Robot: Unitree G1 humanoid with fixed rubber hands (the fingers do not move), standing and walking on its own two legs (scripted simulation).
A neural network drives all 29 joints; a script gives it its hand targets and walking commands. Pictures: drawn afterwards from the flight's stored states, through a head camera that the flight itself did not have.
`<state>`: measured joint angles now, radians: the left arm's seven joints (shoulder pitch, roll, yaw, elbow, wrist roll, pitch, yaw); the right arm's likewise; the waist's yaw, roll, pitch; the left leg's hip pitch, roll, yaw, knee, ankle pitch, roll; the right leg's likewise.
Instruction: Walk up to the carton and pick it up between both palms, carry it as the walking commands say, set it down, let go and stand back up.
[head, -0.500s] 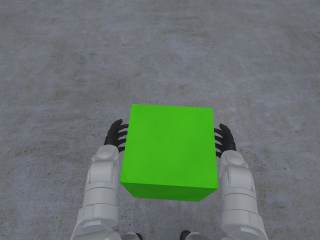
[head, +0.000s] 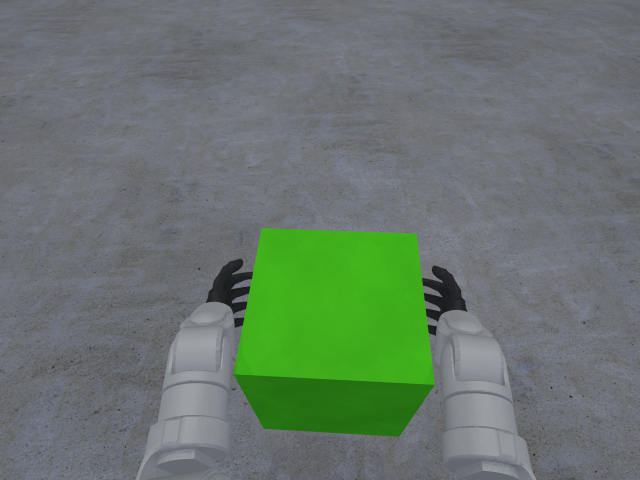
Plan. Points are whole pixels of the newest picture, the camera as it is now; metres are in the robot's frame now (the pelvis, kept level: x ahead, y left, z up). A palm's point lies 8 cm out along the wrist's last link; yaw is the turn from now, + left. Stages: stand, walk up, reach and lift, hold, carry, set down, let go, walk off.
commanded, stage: reach and lift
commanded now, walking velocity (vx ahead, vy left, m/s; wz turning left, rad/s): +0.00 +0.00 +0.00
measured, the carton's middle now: (334, 338) +0.32 -0.01 -0.03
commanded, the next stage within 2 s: hold in 1.04 s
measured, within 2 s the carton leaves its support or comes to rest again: neither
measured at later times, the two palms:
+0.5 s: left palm (213, 321) +0.30 +0.15 +0.04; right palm (443, 321) +0.30 -0.15 +0.04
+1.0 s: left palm (216, 327) +0.29 +0.15 +0.04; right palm (449, 327) +0.29 -0.15 +0.04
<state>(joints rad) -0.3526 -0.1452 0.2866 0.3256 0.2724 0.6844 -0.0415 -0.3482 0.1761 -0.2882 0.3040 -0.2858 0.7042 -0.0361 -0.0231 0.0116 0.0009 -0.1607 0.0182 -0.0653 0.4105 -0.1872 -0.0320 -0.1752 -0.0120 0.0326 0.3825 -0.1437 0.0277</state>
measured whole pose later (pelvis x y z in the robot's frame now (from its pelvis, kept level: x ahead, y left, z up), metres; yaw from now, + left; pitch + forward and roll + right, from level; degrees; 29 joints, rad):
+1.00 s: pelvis +0.01 +0.00 +0.00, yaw -1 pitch -7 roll +0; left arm -0.23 -0.15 0.21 0.20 0.27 0.74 -0.03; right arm -0.26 0.15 -0.20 0.23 -0.27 0.75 -0.02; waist 0.00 0.00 0.06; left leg -0.04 0.02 -0.06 0.33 -0.17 -0.03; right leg -0.07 -0.01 0.04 0.33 -0.14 0.02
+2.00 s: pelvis +0.01 +0.01 -0.01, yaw +1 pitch -2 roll -1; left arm -0.22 -0.14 0.17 0.12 0.20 0.77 0.01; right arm -0.23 0.14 -0.18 0.11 -0.21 0.80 -0.04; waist -0.01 0.01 -0.02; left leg -0.29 0.01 -0.01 0.64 -0.36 -0.01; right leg -0.26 -0.02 0.03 0.51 -0.22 0.03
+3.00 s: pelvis -0.22 +0.26 -0.02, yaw -7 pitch +2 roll +0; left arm 0.01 -0.13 0.07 -0.46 0.03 1.21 0.14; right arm 0.00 0.13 -0.05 -0.41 -0.04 1.17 -0.15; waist 0.03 0.01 -0.17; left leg -0.49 0.01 0.13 0.49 -0.06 0.07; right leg -0.31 0.01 -0.15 0.72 -0.48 0.00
